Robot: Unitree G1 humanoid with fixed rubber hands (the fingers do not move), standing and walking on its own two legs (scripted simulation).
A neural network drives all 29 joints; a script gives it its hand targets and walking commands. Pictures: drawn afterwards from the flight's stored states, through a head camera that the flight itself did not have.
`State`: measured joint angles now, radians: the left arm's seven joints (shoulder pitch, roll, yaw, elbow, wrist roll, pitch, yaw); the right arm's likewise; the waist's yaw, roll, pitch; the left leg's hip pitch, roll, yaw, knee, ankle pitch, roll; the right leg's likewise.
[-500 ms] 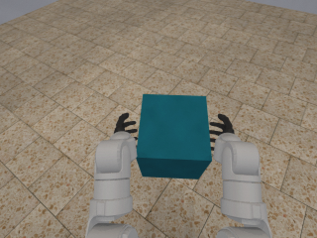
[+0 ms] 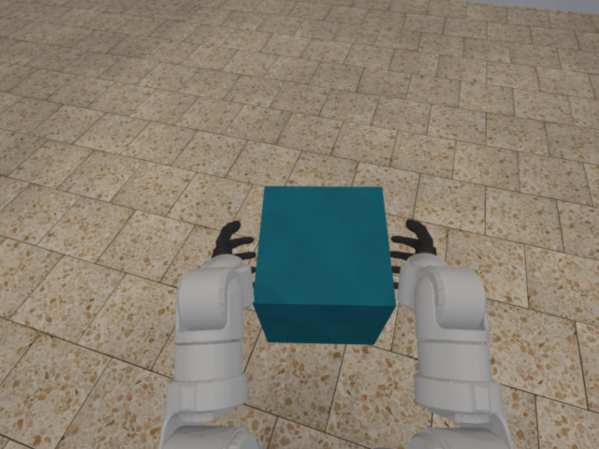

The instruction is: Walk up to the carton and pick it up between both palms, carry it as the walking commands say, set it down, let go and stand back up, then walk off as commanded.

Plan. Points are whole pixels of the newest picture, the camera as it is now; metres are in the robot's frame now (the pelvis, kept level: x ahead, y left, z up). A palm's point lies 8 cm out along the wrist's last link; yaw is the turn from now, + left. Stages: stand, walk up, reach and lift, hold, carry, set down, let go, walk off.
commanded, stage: carry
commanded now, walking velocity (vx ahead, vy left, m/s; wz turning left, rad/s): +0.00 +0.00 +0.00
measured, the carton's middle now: (321, 269) +0.37 +0.01 -0.01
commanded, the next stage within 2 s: none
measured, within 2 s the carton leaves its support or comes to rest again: neither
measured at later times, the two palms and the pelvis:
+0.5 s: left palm (223, 313) +0.25 +0.13 +0.08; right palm (441, 313) +0.25 -0.12 +0.09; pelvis -0.05 +0.00 +0.00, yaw +1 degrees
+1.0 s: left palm (202, 311) +0.26 +0.16 +0.06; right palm (413, 315) +0.26 -0.10 +0.06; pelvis -0.04 +0.03 +0.00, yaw +1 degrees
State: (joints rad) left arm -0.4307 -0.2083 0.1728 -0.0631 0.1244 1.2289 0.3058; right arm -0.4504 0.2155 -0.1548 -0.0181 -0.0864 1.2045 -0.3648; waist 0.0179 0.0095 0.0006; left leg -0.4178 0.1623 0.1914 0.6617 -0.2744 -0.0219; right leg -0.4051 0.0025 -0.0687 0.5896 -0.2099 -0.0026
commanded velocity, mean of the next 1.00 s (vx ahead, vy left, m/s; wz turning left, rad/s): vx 0.00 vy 0.00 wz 0.00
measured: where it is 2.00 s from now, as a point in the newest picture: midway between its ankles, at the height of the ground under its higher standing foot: outside the picture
